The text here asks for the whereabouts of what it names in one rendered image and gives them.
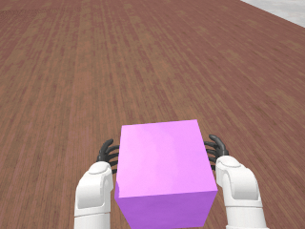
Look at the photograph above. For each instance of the robot left forearm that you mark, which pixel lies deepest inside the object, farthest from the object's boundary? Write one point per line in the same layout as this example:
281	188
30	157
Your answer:
93	198

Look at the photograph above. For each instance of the robot right forearm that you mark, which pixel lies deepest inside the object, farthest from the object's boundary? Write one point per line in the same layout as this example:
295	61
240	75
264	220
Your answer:
241	194

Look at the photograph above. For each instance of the robot left hand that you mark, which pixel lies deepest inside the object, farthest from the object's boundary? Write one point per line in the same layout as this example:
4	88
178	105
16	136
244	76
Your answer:
104	156

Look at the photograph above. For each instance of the carton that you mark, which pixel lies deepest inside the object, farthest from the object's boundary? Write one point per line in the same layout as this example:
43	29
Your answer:
164	178

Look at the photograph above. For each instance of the robot right hand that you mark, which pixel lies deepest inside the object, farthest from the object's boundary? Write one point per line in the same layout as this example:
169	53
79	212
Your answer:
220	149

